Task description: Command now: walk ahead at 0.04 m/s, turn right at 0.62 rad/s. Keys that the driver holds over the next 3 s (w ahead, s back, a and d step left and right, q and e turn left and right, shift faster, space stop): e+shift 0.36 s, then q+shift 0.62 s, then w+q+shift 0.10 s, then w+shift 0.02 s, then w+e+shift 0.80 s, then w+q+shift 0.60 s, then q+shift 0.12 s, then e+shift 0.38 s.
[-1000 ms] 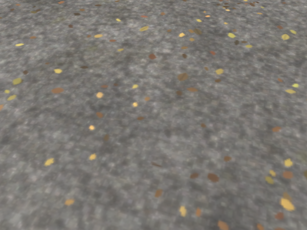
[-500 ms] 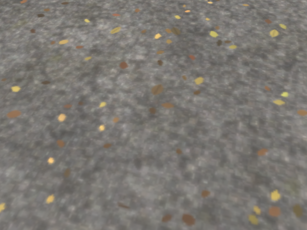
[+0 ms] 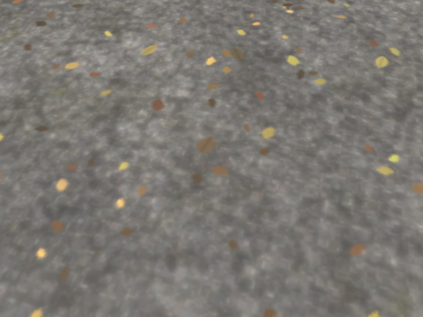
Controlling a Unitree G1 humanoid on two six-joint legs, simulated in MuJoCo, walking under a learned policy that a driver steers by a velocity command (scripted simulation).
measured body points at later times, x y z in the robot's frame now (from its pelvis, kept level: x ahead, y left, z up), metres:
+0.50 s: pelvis +0.05 -0.07 +0.01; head +0.08 -0.12 +0.45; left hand +0.31 +0.14 -0.06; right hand +0.13 -0.39 -0.10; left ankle +0.15 +0.06 -0.69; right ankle +0.01 -0.15 -0.73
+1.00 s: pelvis +0.09 -0.08 +0.01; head +0.14 -0.07 +0.45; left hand +0.29 +0.19 -0.08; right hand +0.23 -0.38 -0.08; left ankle +0.12 +0.05 -0.73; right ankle +0.12 -0.21 -0.72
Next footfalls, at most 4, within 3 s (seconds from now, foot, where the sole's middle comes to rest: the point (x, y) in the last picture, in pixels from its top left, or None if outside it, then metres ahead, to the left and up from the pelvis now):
0.12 right None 0.05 -0.15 -0.77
0.66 left None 0.16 0.04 -0.77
1.04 right None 0.17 -0.19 -0.77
1.42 left None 0.26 0.09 -0.77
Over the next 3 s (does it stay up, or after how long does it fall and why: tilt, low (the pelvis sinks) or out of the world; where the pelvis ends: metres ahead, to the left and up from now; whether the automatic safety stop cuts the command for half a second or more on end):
stays up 1.38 -0.34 0.00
